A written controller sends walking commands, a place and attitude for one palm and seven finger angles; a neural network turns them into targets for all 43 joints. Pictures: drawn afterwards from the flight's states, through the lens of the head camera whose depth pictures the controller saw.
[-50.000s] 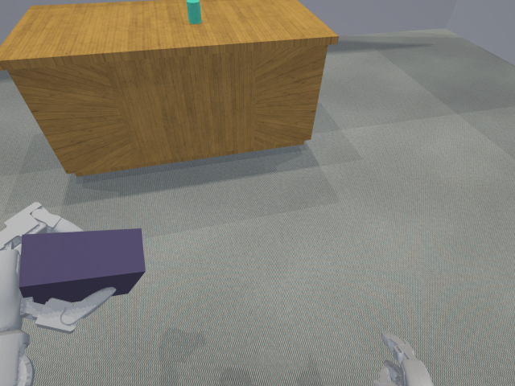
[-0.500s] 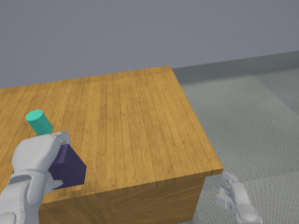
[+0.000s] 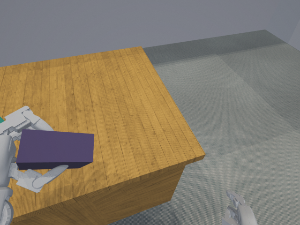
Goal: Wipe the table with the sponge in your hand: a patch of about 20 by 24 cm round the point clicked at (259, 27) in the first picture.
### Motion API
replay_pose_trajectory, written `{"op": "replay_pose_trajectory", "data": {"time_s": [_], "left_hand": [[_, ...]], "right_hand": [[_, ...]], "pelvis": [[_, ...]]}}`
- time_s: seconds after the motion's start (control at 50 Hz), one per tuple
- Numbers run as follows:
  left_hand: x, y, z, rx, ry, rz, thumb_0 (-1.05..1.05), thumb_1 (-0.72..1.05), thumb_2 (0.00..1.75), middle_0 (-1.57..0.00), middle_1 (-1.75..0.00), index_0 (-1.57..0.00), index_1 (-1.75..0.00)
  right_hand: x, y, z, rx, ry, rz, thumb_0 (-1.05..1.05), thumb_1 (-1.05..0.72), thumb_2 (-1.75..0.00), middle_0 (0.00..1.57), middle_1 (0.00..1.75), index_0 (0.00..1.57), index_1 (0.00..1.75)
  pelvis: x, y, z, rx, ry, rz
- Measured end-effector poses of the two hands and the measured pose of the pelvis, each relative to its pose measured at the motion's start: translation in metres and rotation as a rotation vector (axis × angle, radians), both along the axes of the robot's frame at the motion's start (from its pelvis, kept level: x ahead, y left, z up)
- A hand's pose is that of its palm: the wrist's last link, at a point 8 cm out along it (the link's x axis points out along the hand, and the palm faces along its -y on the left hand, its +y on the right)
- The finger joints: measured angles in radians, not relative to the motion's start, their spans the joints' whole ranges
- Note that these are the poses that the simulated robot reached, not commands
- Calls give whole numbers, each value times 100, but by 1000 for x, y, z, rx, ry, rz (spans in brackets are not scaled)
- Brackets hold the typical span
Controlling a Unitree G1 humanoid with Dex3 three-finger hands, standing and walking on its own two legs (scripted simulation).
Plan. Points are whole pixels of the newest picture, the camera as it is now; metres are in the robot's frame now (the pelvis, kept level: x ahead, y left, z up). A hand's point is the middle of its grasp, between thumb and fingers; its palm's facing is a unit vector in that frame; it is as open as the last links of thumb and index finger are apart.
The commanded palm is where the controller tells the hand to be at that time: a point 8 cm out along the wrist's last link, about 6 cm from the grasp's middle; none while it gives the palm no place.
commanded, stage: step back with the hand held close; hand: left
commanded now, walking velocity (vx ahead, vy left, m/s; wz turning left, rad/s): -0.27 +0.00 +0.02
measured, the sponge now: (66, 152) +0.22 +0.19 +0.15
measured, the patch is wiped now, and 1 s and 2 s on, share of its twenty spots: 0.95 0.95 0.95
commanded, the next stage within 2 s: stop stepping back and stand still in 1.06 s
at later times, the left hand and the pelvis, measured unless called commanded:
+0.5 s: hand out of the picture +0.16 +0.27 +0.18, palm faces +0.44 -0.81 -0.39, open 9.5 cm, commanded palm +0.12 +0.29 +0.18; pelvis -0.05 +0.02 -0.01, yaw -2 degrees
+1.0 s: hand out of the picture +0.06 +0.25 +0.17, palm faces +0.26 -0.89 -0.38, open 9.5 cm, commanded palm +0.02 +0.30 +0.18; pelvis -0.16 +0.03 +0.01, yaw -4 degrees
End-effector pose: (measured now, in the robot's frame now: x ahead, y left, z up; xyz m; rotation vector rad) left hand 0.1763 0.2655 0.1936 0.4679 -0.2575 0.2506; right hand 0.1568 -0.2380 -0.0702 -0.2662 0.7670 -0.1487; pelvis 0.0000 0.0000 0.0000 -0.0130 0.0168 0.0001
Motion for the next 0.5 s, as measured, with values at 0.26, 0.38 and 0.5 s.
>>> {"op": "replay_pose_trajectory", "data": {"time_s": [0.26, 0.38, 0.5], "left_hand": [[-23, 25, -29, -38, 46, 40, -2, -48, 108, -78, -140, -81, -140], [-48, 39, -15, 35, -27, 49, -2, -48, 108, -78, -139, -81, -140], [-60, 46, -2, 18, -94, 124, -2, -48, 108, -78, -139, -81, -140]], "right_hand": [[-39, -1, -9, -15, -2, -89, 2, -90, -90, 20, 30, 20, 30], [-36, 21, 6, -35, -73, -18, 1, -90, -90, 20, 30, 20, 30], [-32, 42, 6, 33, -132, 43, 1, -90, -90, 20, 30, 20, 30]], "pelvis": [[-23, 15, -9, -24, 15, 10], [-39, 22, -9, -30, 19, 6], [-52, 19, -7, -17, 44, -35]]}}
